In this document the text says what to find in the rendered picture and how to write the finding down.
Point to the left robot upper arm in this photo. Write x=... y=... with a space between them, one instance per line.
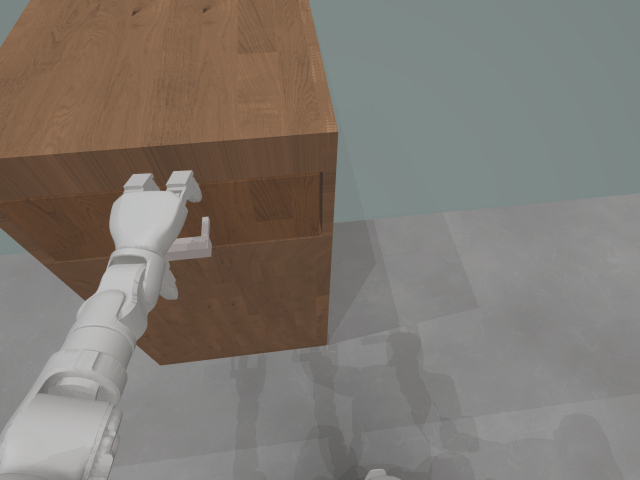
x=62 y=438

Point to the robot left hand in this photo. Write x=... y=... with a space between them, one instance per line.
x=145 y=217

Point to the cabinet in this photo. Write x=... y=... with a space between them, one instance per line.
x=94 y=91

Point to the drawer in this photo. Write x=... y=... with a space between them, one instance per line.
x=76 y=226

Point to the left robot forearm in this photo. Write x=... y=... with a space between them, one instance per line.
x=92 y=361

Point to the handle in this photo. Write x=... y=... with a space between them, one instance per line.
x=192 y=247

